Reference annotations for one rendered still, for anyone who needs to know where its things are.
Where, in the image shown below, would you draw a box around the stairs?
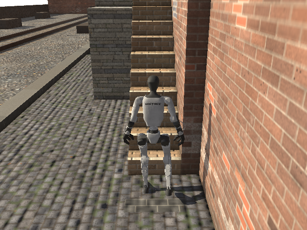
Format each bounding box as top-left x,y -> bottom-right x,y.
128,0 -> 181,175

